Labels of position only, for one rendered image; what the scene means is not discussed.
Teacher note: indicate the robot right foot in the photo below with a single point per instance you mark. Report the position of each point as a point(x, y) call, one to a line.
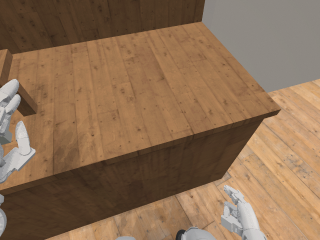
point(179, 234)

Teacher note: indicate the counter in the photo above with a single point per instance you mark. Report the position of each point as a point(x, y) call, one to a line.
point(126, 102)

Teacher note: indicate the robot right thigh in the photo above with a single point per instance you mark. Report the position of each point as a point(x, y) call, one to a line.
point(197, 234)

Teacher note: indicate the robot right forearm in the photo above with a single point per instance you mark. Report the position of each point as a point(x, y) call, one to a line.
point(253, 234)

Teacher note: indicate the robot left hand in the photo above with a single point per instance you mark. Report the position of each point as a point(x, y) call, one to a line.
point(17, 158)

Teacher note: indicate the robot right hand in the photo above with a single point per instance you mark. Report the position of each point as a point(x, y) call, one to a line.
point(242, 217)

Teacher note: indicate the tap lever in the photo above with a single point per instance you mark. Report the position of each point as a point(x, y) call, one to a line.
point(7, 138)

